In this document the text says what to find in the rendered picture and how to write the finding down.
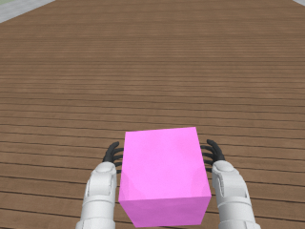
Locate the right robot hand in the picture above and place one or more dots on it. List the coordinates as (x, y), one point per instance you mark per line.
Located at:
(215, 156)

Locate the left robot hand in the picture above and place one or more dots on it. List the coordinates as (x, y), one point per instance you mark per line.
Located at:
(110, 156)

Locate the right robot forearm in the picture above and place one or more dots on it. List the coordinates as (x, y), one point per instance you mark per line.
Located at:
(232, 198)

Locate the left robot forearm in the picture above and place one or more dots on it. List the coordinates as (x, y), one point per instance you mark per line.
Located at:
(99, 198)

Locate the carton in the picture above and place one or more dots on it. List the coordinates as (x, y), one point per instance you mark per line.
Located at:
(163, 178)

